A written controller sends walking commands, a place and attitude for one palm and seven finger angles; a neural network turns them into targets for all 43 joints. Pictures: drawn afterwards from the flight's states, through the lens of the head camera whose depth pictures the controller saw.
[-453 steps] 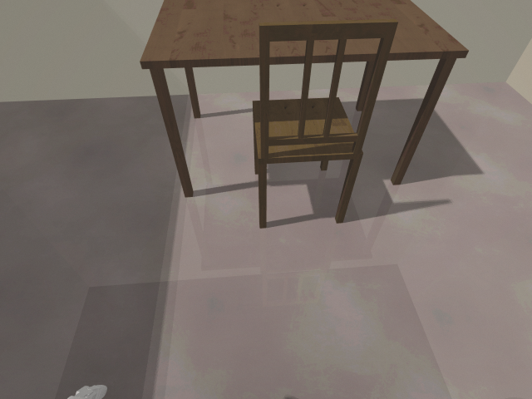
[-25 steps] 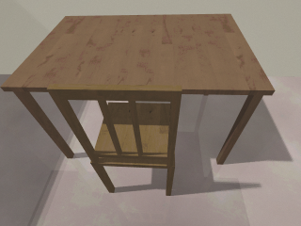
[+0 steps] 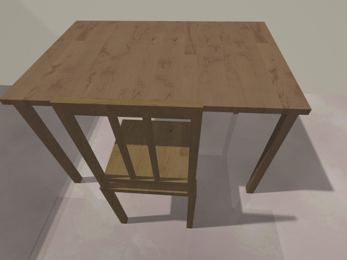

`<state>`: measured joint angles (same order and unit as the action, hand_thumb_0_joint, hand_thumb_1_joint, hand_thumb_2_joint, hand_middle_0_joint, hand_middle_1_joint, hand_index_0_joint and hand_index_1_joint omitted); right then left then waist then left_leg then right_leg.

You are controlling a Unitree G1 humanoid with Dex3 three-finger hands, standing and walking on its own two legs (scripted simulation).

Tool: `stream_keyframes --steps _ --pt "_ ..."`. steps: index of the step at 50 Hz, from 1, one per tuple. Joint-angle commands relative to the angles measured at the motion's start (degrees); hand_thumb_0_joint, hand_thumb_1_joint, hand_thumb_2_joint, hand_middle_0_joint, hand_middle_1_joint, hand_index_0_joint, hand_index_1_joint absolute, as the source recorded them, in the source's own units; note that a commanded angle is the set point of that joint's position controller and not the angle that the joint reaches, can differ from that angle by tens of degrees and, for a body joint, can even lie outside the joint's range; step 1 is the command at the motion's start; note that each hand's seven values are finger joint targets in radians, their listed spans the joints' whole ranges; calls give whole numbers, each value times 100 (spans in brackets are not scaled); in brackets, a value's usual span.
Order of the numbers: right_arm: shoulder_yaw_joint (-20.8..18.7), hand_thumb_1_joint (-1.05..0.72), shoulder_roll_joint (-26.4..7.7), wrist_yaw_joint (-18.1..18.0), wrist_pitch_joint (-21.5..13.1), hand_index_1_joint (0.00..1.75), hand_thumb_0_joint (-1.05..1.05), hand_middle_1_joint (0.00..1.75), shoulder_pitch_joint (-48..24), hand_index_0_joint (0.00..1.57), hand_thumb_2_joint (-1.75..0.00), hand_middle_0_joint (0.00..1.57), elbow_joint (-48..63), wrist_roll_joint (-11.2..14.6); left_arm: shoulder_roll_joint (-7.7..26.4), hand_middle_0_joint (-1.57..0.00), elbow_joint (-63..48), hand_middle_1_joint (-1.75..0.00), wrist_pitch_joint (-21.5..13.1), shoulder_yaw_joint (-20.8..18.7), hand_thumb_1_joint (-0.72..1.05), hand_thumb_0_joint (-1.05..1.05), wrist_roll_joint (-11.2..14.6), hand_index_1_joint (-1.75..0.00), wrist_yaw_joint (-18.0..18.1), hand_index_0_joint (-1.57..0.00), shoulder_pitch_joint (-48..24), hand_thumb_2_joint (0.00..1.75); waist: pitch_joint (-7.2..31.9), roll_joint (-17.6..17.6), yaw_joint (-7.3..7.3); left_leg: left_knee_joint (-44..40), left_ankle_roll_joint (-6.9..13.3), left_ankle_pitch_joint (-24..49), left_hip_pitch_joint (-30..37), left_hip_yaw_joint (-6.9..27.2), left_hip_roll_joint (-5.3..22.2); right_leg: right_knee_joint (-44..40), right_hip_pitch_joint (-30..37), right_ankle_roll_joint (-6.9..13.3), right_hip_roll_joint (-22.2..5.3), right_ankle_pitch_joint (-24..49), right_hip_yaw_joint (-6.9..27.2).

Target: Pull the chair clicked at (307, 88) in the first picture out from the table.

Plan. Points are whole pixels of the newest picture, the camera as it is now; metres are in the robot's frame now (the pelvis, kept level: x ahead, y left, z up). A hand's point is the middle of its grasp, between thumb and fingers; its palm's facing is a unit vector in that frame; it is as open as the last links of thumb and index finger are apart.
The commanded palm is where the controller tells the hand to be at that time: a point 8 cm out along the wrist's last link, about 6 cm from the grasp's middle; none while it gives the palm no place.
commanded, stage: look again from close up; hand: left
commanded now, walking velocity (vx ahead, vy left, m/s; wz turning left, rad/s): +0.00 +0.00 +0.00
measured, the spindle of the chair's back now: (124, 151) +0.45 +0.20 -0.08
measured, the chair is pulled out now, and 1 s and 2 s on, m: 0.00 0.00 0.00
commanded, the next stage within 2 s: raise the hand toward the chair's back in 1.02 s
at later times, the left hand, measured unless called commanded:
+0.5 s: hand out of the picture -0.02 +0.17 -0.17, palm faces +0.03 -0.98 -0.19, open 7.4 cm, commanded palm none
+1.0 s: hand out of the picture -0.02 +0.17 -0.17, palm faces +0.03 -0.98 -0.18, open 7.4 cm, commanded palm none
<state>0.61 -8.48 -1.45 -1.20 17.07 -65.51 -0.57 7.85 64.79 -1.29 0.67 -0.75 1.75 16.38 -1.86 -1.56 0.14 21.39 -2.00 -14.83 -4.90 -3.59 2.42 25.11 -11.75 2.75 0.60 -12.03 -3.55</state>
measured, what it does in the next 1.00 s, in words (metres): stands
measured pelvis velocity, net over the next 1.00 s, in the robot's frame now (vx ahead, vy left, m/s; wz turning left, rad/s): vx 0.00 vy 0.01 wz -0.01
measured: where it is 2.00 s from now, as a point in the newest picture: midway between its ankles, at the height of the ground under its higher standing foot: outside the picture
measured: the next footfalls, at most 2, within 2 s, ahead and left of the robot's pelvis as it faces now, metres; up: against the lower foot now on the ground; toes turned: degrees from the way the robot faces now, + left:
none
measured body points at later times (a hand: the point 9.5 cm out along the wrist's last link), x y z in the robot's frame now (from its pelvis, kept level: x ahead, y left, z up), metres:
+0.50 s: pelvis +0.00 +0.00 +0.00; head +0.01 -0.01 +0.45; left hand -0.02 +0.22 -0.16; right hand -0.04 -0.19 -0.17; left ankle -0.04 +0.14 -0.74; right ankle +0.02 -0.09 -0.74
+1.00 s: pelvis +0.00 +0.01 +0.00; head +0.00 +0.00 +0.45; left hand -0.02 +0.22 -0.16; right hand -0.03 -0.19 -0.17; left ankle -0.04 +0.14 -0.74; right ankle +0.02 -0.09 -0.74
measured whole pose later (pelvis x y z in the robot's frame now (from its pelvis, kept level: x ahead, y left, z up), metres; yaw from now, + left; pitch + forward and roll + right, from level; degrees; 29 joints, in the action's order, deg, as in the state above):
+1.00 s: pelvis +0.00 +0.01 +0.00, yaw +0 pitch -1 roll +1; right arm 0.7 -6.4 -1.7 -1.9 18.8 -66.0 -0.3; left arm 6.7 64.3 -1.3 0.6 -0.9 2.0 18.4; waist -1.9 -0.4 0.3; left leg 22.1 -1.1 -15.0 -5.5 -4.2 1.9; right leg 25.1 -12.3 2.0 0.1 -11.6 -2.8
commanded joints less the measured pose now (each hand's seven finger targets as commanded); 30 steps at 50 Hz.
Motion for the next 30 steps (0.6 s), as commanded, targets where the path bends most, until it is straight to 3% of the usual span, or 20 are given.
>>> stream_keyframes --steps 1,7,11,12,14,17,21,27,30 --pt "-37 -90 -336 -13 -30 30 0 30 577 20 -90 20 71 -12 635 -20 -163 -30 -102 -119 90 0 15 -30 41 -20 353 90 -276 260 -32 -364 250 287 -376 276 270 -777 -79 13 -700 145 863" --pt "-31 -90 -267 -23 -41 30 0 30 638 20 -90 20 63 -4 585 -20 -164 -30 -95 -115 90 0 17 -30 36 -20 406 90 -384 171 -26 -426 260 303 -444 297 304 -796 -108 22 -645 113 793" --pt "-26 -90 -265 -32 -78 30 0 30 721 20 -90 20 38 -1 530 -20 -147 -30 -107 -119 90 0 17 -30 44 -20 486 90 -193 112 -19 -388 262 457 -392 309 319 -671 2 26 -651 355 774" --pt "-23 -90 -238 -38 -72 30 0 30 682 20 -90 20 31 5 534 -20 -147 -30 -98 -114 90 0 16 -30 39 -20 479 90 -329 62 -4 -422 267 414 -450 313 325 -701 -38 23 -634 334 747" --pt "-21 -90 -249 -37 -75 30 0 30 747 20 -90 20 30 4 509 -20 -139 -30 -103 -115 90 0 12 -30 48 -20 508 90 -251 218 -13 -383 263 436 -468 329 317 -662 12 24 -645 356 763" --pt "-20 -90 -209 -42 -64 30 0 30 743 20 -90 20 8 3 487 -20 -136 -30 -86 -112 90 0 14 -30 43 -20 509 90 -442 176 -5 -436 271 328 -527 321 321 -703 -99 27 -618 194 740" --pt "-21 -90 -220 -43 -91 30 0 30 802 20 -90 20 2 5 452 -20 -123 -30 -93 -109 90 0 12 -30 54 -20 572 90 -241 151 -7 -395 286 470 -431 326 326 -611 -36 23 -633 360 743" --pt "-23 -90 -164 -54 -82 30 0 30 760 20 -90 20 -7 14 446 -20 -139 -30 -78 -111 90 0 13 -30 55 -20 579 90 -405 163 6 -427 300 412 -504 331 344 -624 -72 24 -608 364 708" --pt "-29 -90 -182 -49 -89 30 0 30 799 20 -90 20 -8 12 439 -20 -147 -30 -89 -111 90 0 9 -30 63 -20 600 90 -306 174 -7 -378 295 459 -459 322 332 -589 -54 25 -631 407 731"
